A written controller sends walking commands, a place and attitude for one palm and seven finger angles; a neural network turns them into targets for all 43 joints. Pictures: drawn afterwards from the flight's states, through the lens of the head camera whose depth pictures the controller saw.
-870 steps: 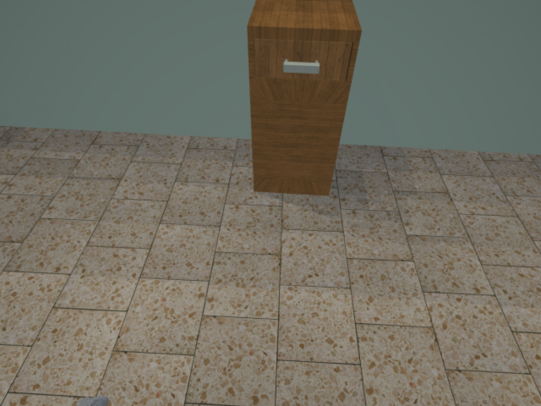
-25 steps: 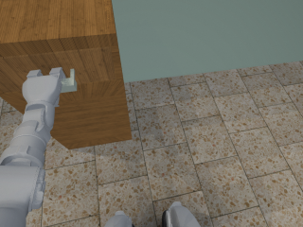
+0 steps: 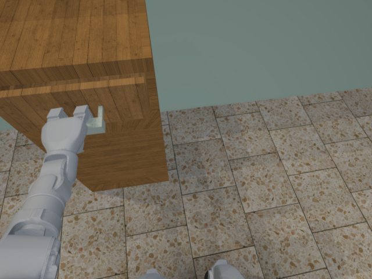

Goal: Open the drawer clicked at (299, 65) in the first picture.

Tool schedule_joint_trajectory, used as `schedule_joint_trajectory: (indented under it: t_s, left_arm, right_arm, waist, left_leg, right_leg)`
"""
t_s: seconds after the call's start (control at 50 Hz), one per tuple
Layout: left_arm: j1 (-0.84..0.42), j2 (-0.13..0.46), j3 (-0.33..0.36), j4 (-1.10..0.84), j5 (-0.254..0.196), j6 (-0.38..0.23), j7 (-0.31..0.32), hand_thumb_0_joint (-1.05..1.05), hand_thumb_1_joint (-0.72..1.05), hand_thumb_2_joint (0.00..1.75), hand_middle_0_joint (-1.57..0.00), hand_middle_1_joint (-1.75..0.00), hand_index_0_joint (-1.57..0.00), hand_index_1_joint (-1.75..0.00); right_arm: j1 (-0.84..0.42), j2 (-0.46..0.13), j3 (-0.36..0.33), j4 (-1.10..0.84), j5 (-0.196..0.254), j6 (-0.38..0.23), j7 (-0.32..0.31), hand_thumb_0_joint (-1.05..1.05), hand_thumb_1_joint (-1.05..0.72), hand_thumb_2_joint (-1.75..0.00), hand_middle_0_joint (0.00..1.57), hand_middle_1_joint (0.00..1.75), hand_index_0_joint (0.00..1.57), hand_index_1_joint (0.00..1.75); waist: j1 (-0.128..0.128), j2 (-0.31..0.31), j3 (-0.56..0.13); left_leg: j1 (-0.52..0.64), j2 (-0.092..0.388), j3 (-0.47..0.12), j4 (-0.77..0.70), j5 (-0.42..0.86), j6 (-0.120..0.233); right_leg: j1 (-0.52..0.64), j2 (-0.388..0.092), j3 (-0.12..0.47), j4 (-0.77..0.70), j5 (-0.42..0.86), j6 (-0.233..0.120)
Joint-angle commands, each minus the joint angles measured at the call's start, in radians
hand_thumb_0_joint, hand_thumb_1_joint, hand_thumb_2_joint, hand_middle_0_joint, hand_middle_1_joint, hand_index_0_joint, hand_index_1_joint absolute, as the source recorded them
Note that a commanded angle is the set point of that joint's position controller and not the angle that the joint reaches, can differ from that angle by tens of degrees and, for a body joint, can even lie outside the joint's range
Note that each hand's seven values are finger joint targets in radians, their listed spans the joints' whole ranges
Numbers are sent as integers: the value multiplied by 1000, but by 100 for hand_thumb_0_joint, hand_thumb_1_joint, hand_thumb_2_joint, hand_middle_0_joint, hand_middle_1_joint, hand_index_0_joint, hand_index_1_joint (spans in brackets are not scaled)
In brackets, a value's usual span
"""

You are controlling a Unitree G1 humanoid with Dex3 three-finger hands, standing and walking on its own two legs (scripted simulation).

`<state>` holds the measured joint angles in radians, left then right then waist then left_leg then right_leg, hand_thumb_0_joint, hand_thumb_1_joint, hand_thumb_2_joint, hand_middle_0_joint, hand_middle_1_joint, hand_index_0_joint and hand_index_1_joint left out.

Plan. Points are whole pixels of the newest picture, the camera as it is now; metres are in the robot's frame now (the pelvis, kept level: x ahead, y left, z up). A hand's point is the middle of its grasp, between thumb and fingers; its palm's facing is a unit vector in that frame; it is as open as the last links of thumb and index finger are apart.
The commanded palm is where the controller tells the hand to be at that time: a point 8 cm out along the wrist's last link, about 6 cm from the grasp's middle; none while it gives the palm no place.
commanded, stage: pull the drawer open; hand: left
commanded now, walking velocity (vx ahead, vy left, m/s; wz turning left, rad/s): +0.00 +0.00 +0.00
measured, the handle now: (76, 120) +0.48 +0.26 -0.01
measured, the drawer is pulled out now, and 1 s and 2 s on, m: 0.03 0.16 0.28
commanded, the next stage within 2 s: none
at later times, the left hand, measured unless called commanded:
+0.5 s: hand (75, 170) +0.36 +0.25 -0.03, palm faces -0.05 -0.05 -1.00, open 6.3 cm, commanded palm +0.32 +0.24 +0.03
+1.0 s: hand (73, 197) +0.30 +0.24 -0.03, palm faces -0.04 -0.06 -1.00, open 6.3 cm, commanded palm +0.26 +0.24 +0.03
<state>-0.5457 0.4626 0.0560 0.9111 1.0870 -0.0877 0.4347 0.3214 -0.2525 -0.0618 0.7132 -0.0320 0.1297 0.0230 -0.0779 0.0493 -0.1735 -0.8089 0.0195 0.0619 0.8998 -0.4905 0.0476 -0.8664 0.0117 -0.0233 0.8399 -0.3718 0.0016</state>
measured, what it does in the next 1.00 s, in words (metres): stands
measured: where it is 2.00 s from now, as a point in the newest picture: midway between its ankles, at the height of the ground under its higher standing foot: outside the picture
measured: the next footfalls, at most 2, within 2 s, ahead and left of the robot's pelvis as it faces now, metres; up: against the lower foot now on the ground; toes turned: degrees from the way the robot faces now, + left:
none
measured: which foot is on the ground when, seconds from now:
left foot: down 0.00-1.00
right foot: down 0.00-1.00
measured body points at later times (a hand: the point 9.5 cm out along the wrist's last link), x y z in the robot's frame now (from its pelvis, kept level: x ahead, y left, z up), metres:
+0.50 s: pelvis +0.01 +0.00 +0.01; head +0.09 -0.01 +0.45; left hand +0.35 +0.25 +0.03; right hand +0.11 -0.26 -0.12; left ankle -0.05 +0.08 -0.69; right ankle +0.00 -0.13 -0.69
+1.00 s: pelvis +0.00 -0.02 +0.01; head +0.07 -0.03 +0.45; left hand +0.29 +0.24 +0.03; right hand +0.13 -0.27 -0.11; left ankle -0.05 +0.08 -0.69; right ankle +0.00 -0.13 -0.69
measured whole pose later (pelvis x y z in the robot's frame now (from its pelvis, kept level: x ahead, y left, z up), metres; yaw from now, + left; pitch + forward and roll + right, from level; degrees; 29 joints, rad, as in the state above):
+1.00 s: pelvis +0.00 -0.02 +0.01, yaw +1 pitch +16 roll +0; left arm -0.03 0.35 0.00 0.46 1.08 0.00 0.47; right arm 0.21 -0.24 -0.06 0.64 -0.02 0.08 -0.01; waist -0.02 0.04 -0.15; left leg -0.64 0.02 0.06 0.84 -0.48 0.02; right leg -0.72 0.01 -0.02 0.82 -0.38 -0.02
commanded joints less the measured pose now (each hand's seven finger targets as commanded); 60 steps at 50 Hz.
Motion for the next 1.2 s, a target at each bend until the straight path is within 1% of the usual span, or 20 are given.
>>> schedule_joint_trajectory:
  t_s: [0.0, 0.04, 0.08, 0.1, 0.14, 0.16, 0.26, 0.3, 0.36, 0.4, 0.44, 0.5, 0.58, 0.64, 0.68, 0.74, 0.88, 0.96, 1.0, 1.18]
  left_arm:
    - [-216, 188, 30, -174, -2, 9, 42, 0, 90, 90, -40, -135, -40, -135]
    - [-180, 168, 27, -195, -9, 16, 44, 0, 90, 90, -40, -135, -40, -135]
    - [-144, 158, 24, -234, -9, 24, 45, 0, 90, 90, -40, -135, -40, -135]
    - [-139, 138, 9, -237, -9, 29, 45, 0, 90, 90, -40, -135, -40, -135]
    - [-91, 121, 7, -279, -13, 33, 49, 0, 90, 90, -40, -135, -40, -135]
    - [-76, 99, -12, -280, -16, 40, 48, 0, 90, 90, -40, -135, -40, -135]
    - [-21, 113, 9, -339, -12, 56, 56, 0, 90, 90, -40, -135, -40, -135]
    - [21, 107, 12, -376, -18, 59, 58, 0, 90, 90, -40, -135, -40, -135]
    - [41, 79, -9, -409, -16, 68, 64, 0, 90, 90, -40, -135, -40, -135]
    - [96, 100, 18, -445, -19, 72, 67, 0, 90, 90, -40, -135, -40, -135]
    - [113, 66, -8, -459, -20, 80, 69, 0, 90, 90, -40, -135, -40, -135]
    - [111, 96, 15, -487, -13, 83, 74, 0, 90, 90, -40, -135, -40, -135]
    - [156, 72, 1, -477, -18, 96, 77, 0, 90, 90, -40, -135, -40, -135]
    - [181, 78, 6, -508, -15, 95, 79, 0, 90, 90, -40, -135, -40, -135]
    - [228, 109, 41, -521, -22, 97, 76, 0, 90, 90, -40, -135, -40, -135]
    - [277, 95, 36, -533, -27, 93, 73, 0, 90, 90, -40, -135, -40, -135]
    - [400, 72, 41, -629, -27, 91, 89, 0, 90, 90, -40, -135, -40, -135]
    - [415, 68, 39, -654, -24, 98, 103, 0, 90, 90, -40, -135, -40, -135]
    - [444, 84, 59, -649, -24, 104, 106, 0, 90, 90, -40, -135, -40, -135]
    - [529, 61, 48, -729, -23, 111, 113, 0, 90, 90, -40, -135, -40, -135]
  right_arm:
    - [100, -163, -58, -68, -1, -13, -7, 0, -90, -90, 20, 30, 20, 30]
    - [92, -159, -60, -77, 1, -15, -6, 0, -90, -90, 20, 30, 20, 30]
    - [76, -156, -59, -89, 1, -14, -6, 0, -90, -90, 20, 30, 20, 30]
    - [76, -152, -60, -89, 4, -14, -6, 0, -90, -90, 20, 30, 20, 30]
    - [65, -148, -61, -104, 5, -17, -6, 0, -90, -90, 20, 30, 20, 30]
    - [57, -146, -58, -108, 8, -18, -5, 0, -90, -90, 20, 30, 20, 30]
    - [28, -144, -55, -119, 8, -23, -10, 0, -90, -90, 20, 30, 20, 30]
    - [16, -141, -52, -126, 6, -25, -10, 0, -90, -90, 20, 30, 20, 30]
    - [-4, -137, -50, -134, 8, -32, -14, 0, -90, -90, 20, 30, 20, 30]
    - [-11, -136, -50, -138, 6, -36, -14, 0, -90, -90, 20, 30, 20, 30]
    - [-22, -133, -49, -143, 7, -40, -16, 0, -90, -90, 20, 30, 20, 30]
    - [-37, -135, -46, -143, 5, -44, -23, 0, -90, -90, 20, 30, 20, 30]
    - [-60, -132, -41, -150, 7, -52, -29, 0, -90, -90, 20, 30, 20, 30]
    - [-68, -128, -42, -155, 8, -58, -32, 0, -90, -90, 20, 30, 20, 30]
    - [-78, -133, -39, -160, 6, -59, -36, 0, -90, -90, 20, 30, 20, 30]
    - [-97, -127, -36, -168, 10, -66, -40, 0, -90, -90, 20, 30, 20, 30]
    - [-125, -121, -36, -191, 8, -85, -37, 0, -90, -90, 20, 30, 20, 30]
    - [-135, -120, -37, -190, 8, -94, -36, 0, -90, -90, 20, 30, 20, 30]
    - [-144, -121, -33, -191, 7, -94, -40, 0, -90, -90, 20, 30, 20, 30]
    - [-185, -113, -28, -207, 6, -104, -43, 0, -90, -90, 20, 30, 20, 30]
  waist:
    - [23, 54, -386]
    - [29, 28, -395]
    - [38, 54, -413]
    - [29, 45, -383]
    - [41, 28, -402]
    - [36, 25, -377]
    - [47, 10, -357]
    - [55, 37, -359]
    - [49, 17, -333]
    - [67, 22, -358]
    - [53, 2, -339]
    - [61, 17, -335]
    - [62, 1, -291]
    - [71, 10, -315]
    - [83, -15, -327]
    - [84, -21, -283]
    - [100, 9, -288]
    - [91, -8, -262]
    - [98, -29, -259]
    - [111, 5, -251]
  left_leg:
    - [289, -4, -68, -81, 679, -23]
    - [297, -4, -67, -83, 690, -22]
    - [324, -2, -74, -83, 744, -26]
    - [332, 3, -76, -85, 751, -29]
    - [338, 2, -74, -88, 761, -27]
    - [335, 2, -77, -95, 748, -28]
    - [330, -3, -68, -108, 705, -25]
    - [346, -3, -70, -110, 735, -27]
    - [336, -6, -68, -117, 698, -28]
    - [354, -5, -69, -115, 739, -28]
    - [343, -8, -64, -117, 698, -26]
    - [336, -12, -63, -123, 665, -27]
    - [306, -21, -57, -130, 599, -26]
    - [317, -26, -48, -127, 584, -24]
    - [300, -28, -49, -128, 586, -22]
    - [274, -33, -41, -137, 527, -21]
    - [301, -30, -46, -138, 561, -25]
    - [291, -35, -38, -135, 491, -24]
    - [272, -39, -38, -136, 461, -22]
    - [295, -40, -39, -139, 467, -25]
  right_leg:
    - [261, 32, -21, -38, 422, -43]
    - [279, 33, -21, -44, 432, -42]
    - [286, 32, -19, -40, 454, -44]
    - [275, 31, -24, -45, 450, -42]
    - [302, 31, -21, -48, 464, -42]
    - [299, 31, -25, -54, 457, -43]
    - [327, 29, -23, -63, 448, -44]
    - [338, 27, -21, -63, 470, -45]
    - [338, 28, -24, -68, 455, -46]
    - [359, 25, -21, -64, 479, -46]
    - [363, 25, -22, -70, 481, -43]
    - [363, 24, -20, -66, 455, -45]
    - [364, 24, -22, -73, 428, -48]
    - [378, 23, -15, -73, 438, -48]
    - [412, 20, -10, -68, 467, -48]
    - [413, 19, -6, -75, 455, -46]
    - [406, 20, -11, -67, 445, -50]
    - [396, 20, -9, -74, 418, -47]
    - [409, 18, -4, -71, 411, -47]
    - [402, 16, -6, -69, 403, -52]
